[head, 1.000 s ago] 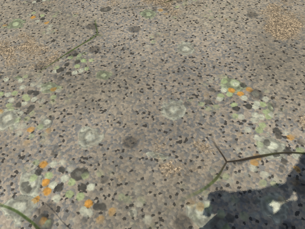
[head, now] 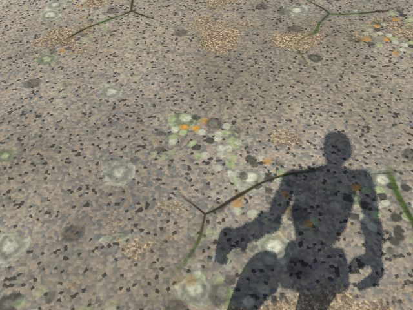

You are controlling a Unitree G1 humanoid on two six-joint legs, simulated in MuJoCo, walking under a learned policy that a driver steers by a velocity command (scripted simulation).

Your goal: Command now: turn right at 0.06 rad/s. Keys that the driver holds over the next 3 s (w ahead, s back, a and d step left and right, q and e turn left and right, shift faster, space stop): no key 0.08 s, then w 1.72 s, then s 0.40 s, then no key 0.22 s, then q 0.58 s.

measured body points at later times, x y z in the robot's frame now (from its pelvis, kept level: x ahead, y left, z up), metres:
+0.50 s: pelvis +0.08 -0.02 +0.01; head +0.09 -0.03 +0.46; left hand +0.04 +0.25 -0.13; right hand +0.16 -0.27 -0.14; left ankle +0.05 +0.11 -0.68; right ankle +0.02 -0.09 -0.74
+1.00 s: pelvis +0.34 +0.04 +0.00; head +0.36 +0.05 +0.45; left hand +0.40 +0.29 -0.14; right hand +0.37 -0.22 -0.14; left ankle +0.36 +0.09 -0.74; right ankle +0.33 -0.10 -0.66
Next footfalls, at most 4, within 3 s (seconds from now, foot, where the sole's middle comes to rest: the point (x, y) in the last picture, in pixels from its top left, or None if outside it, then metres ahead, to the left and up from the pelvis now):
0.80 left None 0.40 0.09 -0.78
1.36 right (235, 248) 0.72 -0.07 -0.78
1.88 left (184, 183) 1.01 0.11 -0.78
2.40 right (233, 207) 0.89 -0.08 -0.78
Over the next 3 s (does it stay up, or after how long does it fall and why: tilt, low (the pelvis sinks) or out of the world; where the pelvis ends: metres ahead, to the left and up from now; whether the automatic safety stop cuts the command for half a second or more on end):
stays up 0.79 0.05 0.00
